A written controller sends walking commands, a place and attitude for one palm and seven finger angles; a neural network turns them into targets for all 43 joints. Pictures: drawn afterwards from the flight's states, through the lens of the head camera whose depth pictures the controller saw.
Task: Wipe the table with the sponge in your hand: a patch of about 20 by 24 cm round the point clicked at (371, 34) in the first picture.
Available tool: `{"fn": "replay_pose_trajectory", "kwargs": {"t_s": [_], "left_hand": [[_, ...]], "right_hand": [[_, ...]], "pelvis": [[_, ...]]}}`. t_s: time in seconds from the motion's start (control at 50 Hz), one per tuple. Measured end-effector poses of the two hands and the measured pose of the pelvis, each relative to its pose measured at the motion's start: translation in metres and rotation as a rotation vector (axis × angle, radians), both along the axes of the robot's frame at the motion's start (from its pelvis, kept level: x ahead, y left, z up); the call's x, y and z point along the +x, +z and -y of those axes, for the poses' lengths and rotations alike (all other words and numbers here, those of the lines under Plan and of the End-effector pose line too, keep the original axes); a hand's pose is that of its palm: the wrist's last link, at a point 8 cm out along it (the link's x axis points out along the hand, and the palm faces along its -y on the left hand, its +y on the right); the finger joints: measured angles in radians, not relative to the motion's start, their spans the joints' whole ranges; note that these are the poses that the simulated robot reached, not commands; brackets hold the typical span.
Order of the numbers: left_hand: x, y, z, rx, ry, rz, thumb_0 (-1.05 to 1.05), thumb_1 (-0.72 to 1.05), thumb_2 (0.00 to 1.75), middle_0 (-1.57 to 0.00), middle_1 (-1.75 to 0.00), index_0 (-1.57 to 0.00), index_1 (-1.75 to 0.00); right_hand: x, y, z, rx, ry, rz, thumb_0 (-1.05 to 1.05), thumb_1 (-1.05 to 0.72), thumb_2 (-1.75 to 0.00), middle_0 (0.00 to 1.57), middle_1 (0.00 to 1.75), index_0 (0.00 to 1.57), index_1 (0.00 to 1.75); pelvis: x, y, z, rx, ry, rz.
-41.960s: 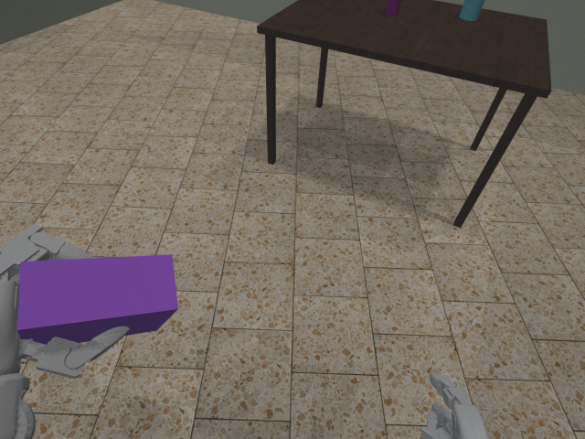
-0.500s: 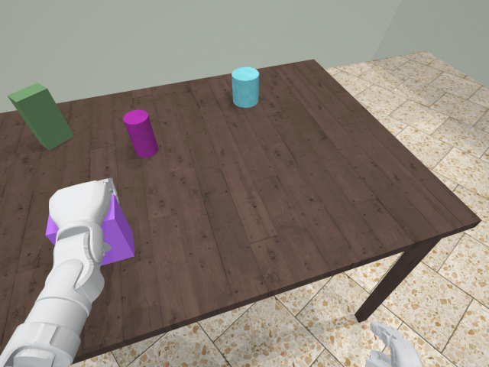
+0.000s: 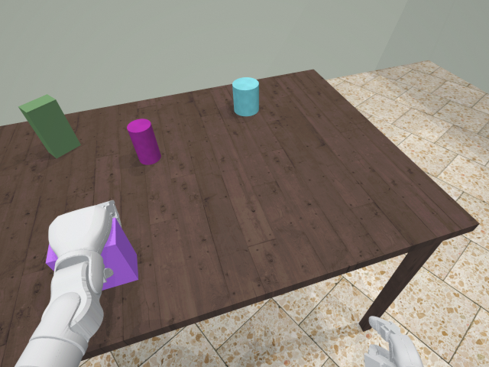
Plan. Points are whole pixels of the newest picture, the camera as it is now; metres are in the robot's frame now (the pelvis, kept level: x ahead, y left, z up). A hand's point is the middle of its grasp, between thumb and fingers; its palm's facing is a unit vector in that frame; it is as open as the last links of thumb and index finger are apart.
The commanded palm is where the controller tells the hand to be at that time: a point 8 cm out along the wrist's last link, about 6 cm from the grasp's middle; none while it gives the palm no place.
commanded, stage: wipe back along the first lane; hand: left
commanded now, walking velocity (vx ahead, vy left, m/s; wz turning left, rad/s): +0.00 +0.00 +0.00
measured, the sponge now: (102, 264) +0.28 +0.30 -0.01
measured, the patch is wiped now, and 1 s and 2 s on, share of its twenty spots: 1.00 1.00 1.00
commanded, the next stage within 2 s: lift the sponge slowly off the table in 0.62 s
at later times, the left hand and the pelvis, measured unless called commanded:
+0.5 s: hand (96, 275) +0.24 +0.27 +0.04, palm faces +0.02 -0.07 -1.00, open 9.7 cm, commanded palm +0.20 +0.25 +0.08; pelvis +0.00 +0.00 +0.00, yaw -1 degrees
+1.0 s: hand (96, 287) +0.22 +0.26 +0.04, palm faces +0.01 -0.09 -1.00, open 9.7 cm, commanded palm +0.19 +0.25 +0.10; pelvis -0.01 -0.01 +0.00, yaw -1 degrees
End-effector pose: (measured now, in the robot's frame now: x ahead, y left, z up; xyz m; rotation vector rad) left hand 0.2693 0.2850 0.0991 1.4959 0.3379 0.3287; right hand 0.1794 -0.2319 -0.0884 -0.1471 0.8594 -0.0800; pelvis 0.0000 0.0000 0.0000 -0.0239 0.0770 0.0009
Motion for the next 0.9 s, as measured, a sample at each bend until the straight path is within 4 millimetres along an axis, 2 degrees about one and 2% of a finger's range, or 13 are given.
{"fn": "replay_pose_trajectory", "kwargs": {"t_s": [0.22,0.46,0.74,0.9], "left_hand": [[-0.021,0.000,0.008,-0.008,-0.003,0.002,0.00,-0.45,1.10,-0.70,-1.42,-0.72,-1.43],[-0.048,-0.001,0.019,-0.019,-0.008,0.020,0.01,-0.45,1.10,-0.70,-1.42,-0.72,-1.43],[-0.073,-0.002,0.029,-0.031,-0.019,0.030,0.02,-0.45,1.10,-0.70,-1.43,-0.72,-1.43],[-0.072,-0.002,0.028,-0.043,0.001,0.019,0.01,-0.46,1.09,-0.71,-1.42,-0.73,-1.43]], "right_hand": [[0.017,0.008,0.001,0.006,0.016,0.059,0.01,-0.91,-0.90,0.20,0.30,0.20,0.30],[0.032,0.014,-0.009,0.030,0.044,0.110,0.01,-0.91,-0.90,0.20,0.30,0.20,0.30],[0.034,0.019,-0.019,0.049,0.067,0.138,0.01,-0.91,-0.90,0.20,0.30,0.20,0.30],[0.032,0.019,-0.019,0.032,0.073,0.130,0.01,-0.91,-0.90,0.20,0.30,0.20,0.30]], "pelvis": [[0.002,0.001,0.004,0.004,-0.005,0.015],[0.002,0.001,0.003,0.007,-0.010,0.028],[-0.003,0.000,0.001,0.008,-0.015,0.047],[-0.008,0.001,0.003,0.010,-0.011,0.060]]}}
